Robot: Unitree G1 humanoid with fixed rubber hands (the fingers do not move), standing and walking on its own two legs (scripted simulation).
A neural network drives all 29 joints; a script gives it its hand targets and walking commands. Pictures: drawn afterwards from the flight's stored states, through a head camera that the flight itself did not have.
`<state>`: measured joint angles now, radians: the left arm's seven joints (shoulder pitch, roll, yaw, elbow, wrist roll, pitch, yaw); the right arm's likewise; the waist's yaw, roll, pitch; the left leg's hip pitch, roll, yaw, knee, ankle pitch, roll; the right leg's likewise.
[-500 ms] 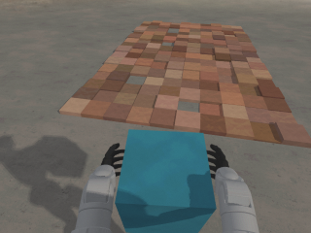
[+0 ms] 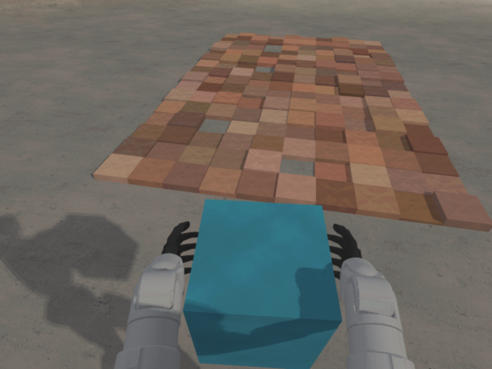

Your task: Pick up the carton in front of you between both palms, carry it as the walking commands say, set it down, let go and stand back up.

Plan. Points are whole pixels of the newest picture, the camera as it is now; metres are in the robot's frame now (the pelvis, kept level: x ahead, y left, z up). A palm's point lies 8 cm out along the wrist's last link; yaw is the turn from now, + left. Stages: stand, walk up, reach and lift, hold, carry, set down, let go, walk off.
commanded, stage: hold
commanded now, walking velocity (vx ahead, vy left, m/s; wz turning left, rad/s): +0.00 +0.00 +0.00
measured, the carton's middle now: (258, 287) +0.30 +0.00 -0.02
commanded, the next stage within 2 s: carry in 0.06 s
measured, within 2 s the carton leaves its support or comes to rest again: neither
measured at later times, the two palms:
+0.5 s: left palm (187, 206) +0.40 +0.14 +0.08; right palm (344, 207) +0.41 -0.16 +0.08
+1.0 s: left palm (223, 129) +0.67 +0.09 +0.09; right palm (337, 130) +0.69 -0.20 +0.09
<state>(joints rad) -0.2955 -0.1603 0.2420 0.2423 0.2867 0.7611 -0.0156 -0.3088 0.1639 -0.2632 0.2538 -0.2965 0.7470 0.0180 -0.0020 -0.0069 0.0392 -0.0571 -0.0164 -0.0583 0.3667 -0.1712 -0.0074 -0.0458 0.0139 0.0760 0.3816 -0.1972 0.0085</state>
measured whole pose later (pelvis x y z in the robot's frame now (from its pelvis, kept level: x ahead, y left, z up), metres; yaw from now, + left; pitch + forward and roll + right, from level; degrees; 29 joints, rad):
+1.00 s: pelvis +0.41 -0.06 +0.00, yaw +0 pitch +5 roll +2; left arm -0.16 -0.13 0.12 -0.36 0.09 1.22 0.09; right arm -0.19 0.14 -0.12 -0.35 -0.10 1.22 -0.09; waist 0.03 -0.01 -0.09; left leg -0.60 0.10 0.11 0.93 -0.24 0.00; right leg -0.17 -0.04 -0.24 0.32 -0.25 -0.06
